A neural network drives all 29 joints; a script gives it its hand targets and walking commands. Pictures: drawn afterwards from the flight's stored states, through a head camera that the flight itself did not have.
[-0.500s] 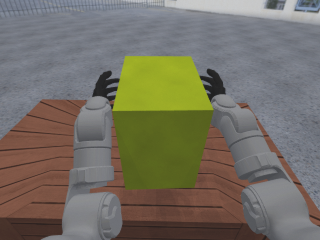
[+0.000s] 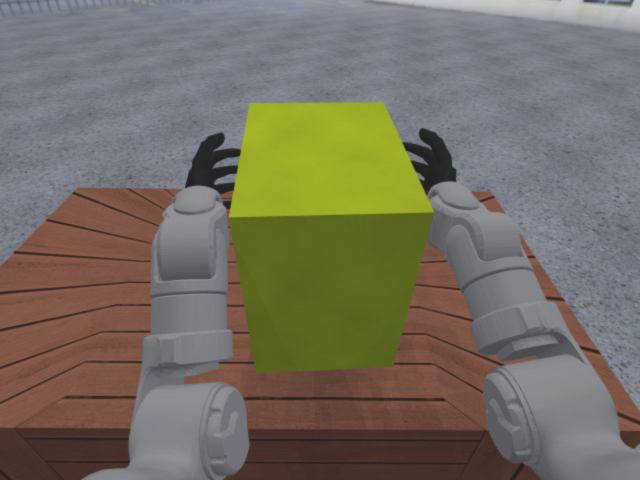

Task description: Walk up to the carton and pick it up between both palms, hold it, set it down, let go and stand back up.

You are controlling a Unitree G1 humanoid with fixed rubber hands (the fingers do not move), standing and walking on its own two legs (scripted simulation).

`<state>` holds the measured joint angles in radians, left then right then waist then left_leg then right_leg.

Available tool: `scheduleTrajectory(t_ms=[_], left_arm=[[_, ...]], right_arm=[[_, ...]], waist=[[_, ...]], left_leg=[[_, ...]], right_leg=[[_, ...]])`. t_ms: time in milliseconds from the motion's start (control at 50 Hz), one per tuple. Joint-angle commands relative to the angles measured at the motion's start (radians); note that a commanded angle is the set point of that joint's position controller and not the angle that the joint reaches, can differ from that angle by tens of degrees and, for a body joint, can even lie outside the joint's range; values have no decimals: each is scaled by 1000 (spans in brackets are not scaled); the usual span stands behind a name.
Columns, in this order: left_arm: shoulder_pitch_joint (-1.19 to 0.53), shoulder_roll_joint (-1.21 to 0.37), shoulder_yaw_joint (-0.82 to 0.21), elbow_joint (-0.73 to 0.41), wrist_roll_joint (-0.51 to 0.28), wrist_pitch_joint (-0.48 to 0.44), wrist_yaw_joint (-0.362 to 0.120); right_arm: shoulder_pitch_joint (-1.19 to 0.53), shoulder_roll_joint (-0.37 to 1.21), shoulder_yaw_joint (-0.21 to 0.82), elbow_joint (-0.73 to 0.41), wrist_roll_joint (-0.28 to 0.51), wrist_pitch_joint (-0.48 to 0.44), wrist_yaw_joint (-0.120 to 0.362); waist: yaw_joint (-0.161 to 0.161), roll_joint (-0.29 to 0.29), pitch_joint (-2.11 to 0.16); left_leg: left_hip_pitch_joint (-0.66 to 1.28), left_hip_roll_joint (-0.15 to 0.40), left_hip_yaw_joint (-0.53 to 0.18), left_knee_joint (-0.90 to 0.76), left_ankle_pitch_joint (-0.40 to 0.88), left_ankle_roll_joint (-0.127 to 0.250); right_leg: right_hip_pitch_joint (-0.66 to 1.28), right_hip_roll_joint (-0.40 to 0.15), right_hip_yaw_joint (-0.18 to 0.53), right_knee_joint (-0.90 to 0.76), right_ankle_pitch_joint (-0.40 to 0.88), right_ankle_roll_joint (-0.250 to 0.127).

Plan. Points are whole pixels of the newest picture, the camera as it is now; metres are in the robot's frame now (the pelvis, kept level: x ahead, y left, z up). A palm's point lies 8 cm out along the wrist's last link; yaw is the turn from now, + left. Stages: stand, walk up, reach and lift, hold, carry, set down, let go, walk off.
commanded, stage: hold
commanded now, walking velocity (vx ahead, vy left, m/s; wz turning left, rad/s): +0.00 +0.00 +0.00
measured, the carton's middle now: (321, 234) +0.39 +0.01 +0.17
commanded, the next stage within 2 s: none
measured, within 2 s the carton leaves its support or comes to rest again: neither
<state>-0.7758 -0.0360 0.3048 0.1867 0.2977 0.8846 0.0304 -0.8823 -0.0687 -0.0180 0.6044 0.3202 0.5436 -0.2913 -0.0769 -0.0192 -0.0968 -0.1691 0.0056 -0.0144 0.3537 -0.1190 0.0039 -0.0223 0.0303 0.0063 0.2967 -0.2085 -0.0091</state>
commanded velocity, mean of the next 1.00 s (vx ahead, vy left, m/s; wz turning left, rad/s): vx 0.00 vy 0.00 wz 0.00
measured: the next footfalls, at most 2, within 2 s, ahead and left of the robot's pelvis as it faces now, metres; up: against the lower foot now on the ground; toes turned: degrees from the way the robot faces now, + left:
none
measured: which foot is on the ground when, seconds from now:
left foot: down 0.00-1.00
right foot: down 0.00-1.00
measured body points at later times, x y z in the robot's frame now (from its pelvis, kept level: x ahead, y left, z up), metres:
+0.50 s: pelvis +0.00 +0.00 +0.00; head -0.06 +0.02 +0.44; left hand +0.38 +0.14 +0.24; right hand +0.39 -0.13 +0.24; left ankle +0.05 +0.11 -0.75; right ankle -0.03 -0.11 -0.75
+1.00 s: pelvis +0.01 +0.00 +0.00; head -0.06 +0.03 +0.44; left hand +0.39 +0.15 +0.24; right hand +0.39 -0.13 +0.25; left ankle +0.05 +0.11 -0.75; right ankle -0.03 -0.11 -0.75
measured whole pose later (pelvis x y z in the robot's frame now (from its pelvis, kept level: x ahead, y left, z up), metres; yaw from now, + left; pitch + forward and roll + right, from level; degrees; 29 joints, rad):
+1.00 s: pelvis +0.01 +0.00 +0.00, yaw +0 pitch -6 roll -1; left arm -0.73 -0.02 0.29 0.15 0.28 0.88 0.01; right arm -0.86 -0.07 0.04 0.59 0.36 0.54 -0.33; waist -0.10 -0.04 -0.09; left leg -0.12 0.00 -0.02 0.37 -0.15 0.00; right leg 0.05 0.03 0.00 0.27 -0.22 -0.01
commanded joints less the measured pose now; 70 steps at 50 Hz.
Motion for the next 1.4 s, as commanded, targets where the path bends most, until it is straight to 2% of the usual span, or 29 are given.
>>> scheduleTrajectory(t_ms=[0,40,100,140,180,200,260,320,340,360,420,460,560,600,660,760,780,820,860,980,1000,1080,1100,1160,1200,1260,1300,1360,1380], left_arm=[[-844,-589,-432,3,-180,-106,-120],[-818,-616,-435,-19,-183,-113,-127],[-807,-613,-468,-85,-216,-117,-132],[-784,-624,-481,-144,-222,-115,-132],[-761,-600,-461,-111,-200,-103,-135],[-710,-618,-476,-133,-206,-100,-138],[-704,-596,-519,-211,-206,-83,-143],[-740,-588,-494,-145,-167,-72,-137],[-725,-576,-480,-124,-172,-73,-140],[-744,-583,-473,-183,-164,-81,-136],[-835,-610,-501,-239,-198,-91,-116],[-836,-615,-500,-231,-192,-98,-107],[-808,-609,-487,-162,-210,-109,-109],[-835,-601,-457,-26,-194,-107,-119],[-876,-617,-451,24,-204,-112,-135],[-813,-605,-412,-2,-179,-115,-135],[-762,-596,-391,36,-174,-109,-139],[-752,-622,-444,-100,-198,-110,-142],[-705,-622,-453,-107,-200,-95,-139],[-740,-591,-486,-177,-179,-81,-146],[-753,-611,-498,-195,-187,-83,-137],[-832,-649,-565,-298,-227,-106,-100],[-823,-618,-538,-273,-205,-100,-91],[-820,-600,-480,-109,-179,-98,-97],[-839,-617,-522,-194,-222,-110,-105],[-838,-606,-431,10,-195,-112,-112],[-817,-581,-394,60,-166,-110,-119],[-824,-589,-369,58,-164,-112,-138],[-837,-610,-401,-39,-195,-133,-140]], right_arm=[[-917,672,311,-232,100,-36,92],[-943,684,323,-331,94,-50,83],[-890,691,324,-336,115,-54,71],[-887,677,369,-355,154,-55,67],[-867,662,379,-354,155,-48,53],[-885,671,403,-410,176,-58,48],[-783,614,366,-370,173,-41,39],[-801,614,344,-318,159,-33,56],[-826,638,341,-346,155,-34,63],[-842,656,362,-344,169,-30,71],[-862,678,361,-379,173,-35,83],[-914,681,371,-399,173,-47,88],[-898,691,373,-373,134,-42,80],[-928,702,319,-279,86,-37,81],[-938,689,250,-230,57,-39,88],[-893,673,296,-243,93,-35,78],[-919,666,323,-272,113,-41,77],[-885,673,379,-375,157,-53,62],[-876,661,386,-390,179,-53,47],[-770,625,344,-338,161,-40,59],[-854,638,365,-397,180,-53,67],[-893,666,386,-484,191,-49,79],[-871,666,384,-384,188,-40,84],[-892,657,339,-330,142,-35,94],[-883,699,332,-378,126,-49,95],[-978,699,325,-335,110,-43,93],[-946,681,284,-242,82,-35,88],[-928,684,298,-234,85,-37,73],[-918,720,319,-300,104,-47,71]], waist=[[-4,28,-304],[4,30,-388],[-37,32,-441],[-1,55,-465],[-31,46,-394],[-8,39,-427],[-64,84,-342],[-45,128,-231],[-36,68,-231],[1,87,-296],[-14,105,-436],[27,94,-485],[29,8,-433],[1,-13,-290],[-31,32,-291],[-23,60,-360],[2,13,-334],[-13,56,-486],[-17,53,-432],[-54,91,-323],[-27,131,-384],[-5,87,-476],[20,126,-409],[16,42,-298],[-3,49,-433],[38,-1,-362],[27,-10,-294],[0,11,-353],[0,-18,-453]], left_leg=[[242,-30,13,-23,29,-11],[283,-31,13,-3,108,-15],[335,-37,17,30,255,-35],[373,-33,16,47,347,-47],[355,-42,15,62,327,-48],[359,-40,15,64,374,-51],[365,-29,-4,66,421,-71],[305,-22,1,23,267,-70],[287,-29,6,19,216,-53],[313,-25,0,20,252,-56],[356,-36,-3,37,306,-51],[368,-25,-5,47,286,-54],[333,-29,4,18,207,-20],[251,-34,18,-4,40,-8],[222,-32,17,-34,-46,-13],[294,-33,5,14,165,-32],[289,-37,17,20,202,-20],[385,-39,12,61,374,-48],[362,-33,9,76,419,-58],[337,-13,-8,36,360,-73],[349,-13,0,34,359,-74],[371,-27,-12,45,365,-70],[361,-17,-17,48,344,-69],[286,-28,2,-1,120,-34],[302,-31,3,22,137,-26],[244,-43,11,-10,35,-1],[220,-37,13,-24,-9,1],[256,-34,21,0,63,-6],[279,-47,22,12,137,-7]], right_leg=[[-110,18,-20,-70,18,72],[-91,23,-29,-52,122,79],[-39,31,-26,-36,301,95],[-14,45,-13,-37,335,89],[-13,32,-28,-28,364,96],[13,47,-19,-29,390,90],[-5,48,-29,-36,389,85],[-72,31,-30,-51,196,71],[-59,28,-37,-59,194,69],[-40,32,-29,-48,223,67],[-38,36,-34,-30,242,67],[-46,38,-33,-37,211,68],[-68,41,-31,-44,178,73],[-110,22,-22,-72,55,77],[-137,20,-24,-75,-32,74],[-67,18,-20,-49,179,80],[-52,34,-23,-52,220,82],[20,29,-27,-15,418,97],[29,47,-21,-19,433,95],[-14,41,-37,-39,276,66],[-7,38,-33,-29,256,56],[-24,47,-36,-24,256,63],[-68,44,-28,-32,225,63],[-130,38,-41,-71,53,69],[-77,25,-24,-49,131,71],[-123,22,-16,-68,42,79],[-126,16,-13,-76,14,81],[-79,4,-7,-61,152,99],[-42,15,1,-47,230,104]])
